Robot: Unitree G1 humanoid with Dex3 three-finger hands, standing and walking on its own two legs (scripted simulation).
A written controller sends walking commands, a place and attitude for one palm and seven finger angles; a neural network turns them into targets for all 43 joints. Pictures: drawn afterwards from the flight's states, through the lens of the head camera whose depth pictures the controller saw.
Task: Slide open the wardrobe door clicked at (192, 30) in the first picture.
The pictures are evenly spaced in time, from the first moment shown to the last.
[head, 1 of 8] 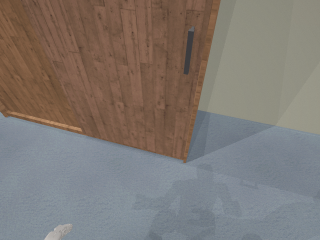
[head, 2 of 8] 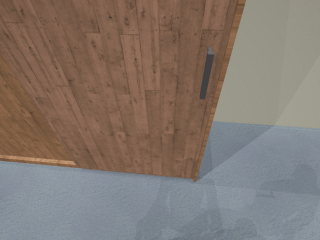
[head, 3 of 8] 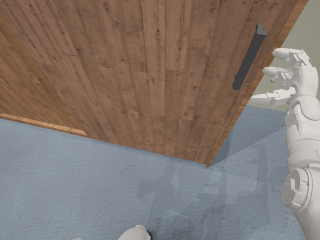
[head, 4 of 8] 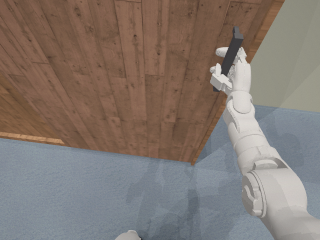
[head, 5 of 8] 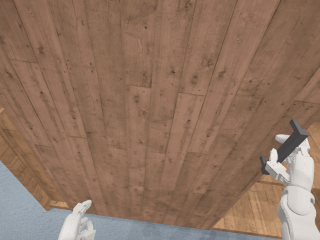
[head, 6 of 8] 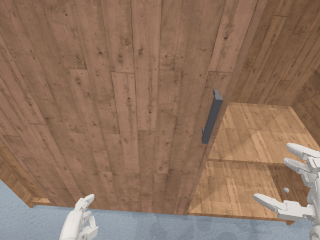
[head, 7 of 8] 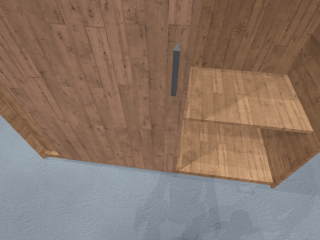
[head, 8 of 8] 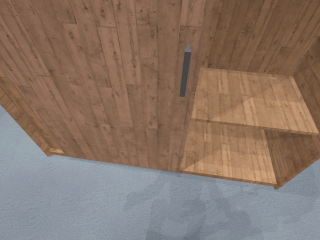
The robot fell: no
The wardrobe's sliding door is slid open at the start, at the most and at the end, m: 0.00 0.63 0.62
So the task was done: yes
